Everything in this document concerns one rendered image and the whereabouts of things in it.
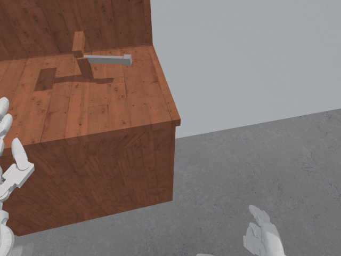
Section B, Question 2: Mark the counter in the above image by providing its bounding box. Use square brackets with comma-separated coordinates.
[0, 0, 181, 236]

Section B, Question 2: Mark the tap lever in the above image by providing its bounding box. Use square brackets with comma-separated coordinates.
[83, 54, 132, 66]

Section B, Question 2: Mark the left robot forearm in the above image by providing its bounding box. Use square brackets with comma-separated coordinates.
[0, 210, 14, 256]

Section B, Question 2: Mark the right robot hand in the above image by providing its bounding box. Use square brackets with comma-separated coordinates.
[243, 205, 285, 256]

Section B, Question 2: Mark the left robot hand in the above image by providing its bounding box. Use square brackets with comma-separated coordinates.
[0, 97, 35, 210]

